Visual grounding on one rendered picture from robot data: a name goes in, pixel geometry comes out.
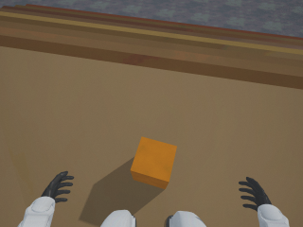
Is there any robot thigh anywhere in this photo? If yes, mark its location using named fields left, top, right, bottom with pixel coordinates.
left=169, top=211, right=206, bottom=227
left=100, top=210, right=135, bottom=227

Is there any right robot hand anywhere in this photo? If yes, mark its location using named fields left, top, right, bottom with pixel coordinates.
left=239, top=177, right=272, bottom=211

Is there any left robot hand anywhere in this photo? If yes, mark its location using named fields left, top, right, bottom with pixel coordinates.
left=41, top=171, right=74, bottom=203

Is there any right robot thigh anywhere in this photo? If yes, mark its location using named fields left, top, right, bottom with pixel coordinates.
left=169, top=211, right=206, bottom=227

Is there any carton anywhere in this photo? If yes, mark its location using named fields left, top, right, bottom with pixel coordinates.
left=130, top=136, right=177, bottom=189

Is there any left robot thigh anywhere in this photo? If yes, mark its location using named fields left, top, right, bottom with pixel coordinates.
left=100, top=210, right=135, bottom=227

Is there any right robot forearm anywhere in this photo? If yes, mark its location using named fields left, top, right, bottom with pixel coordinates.
left=258, top=204, right=290, bottom=227

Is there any left robot forearm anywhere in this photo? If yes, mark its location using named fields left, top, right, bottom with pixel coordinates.
left=17, top=196, right=56, bottom=227

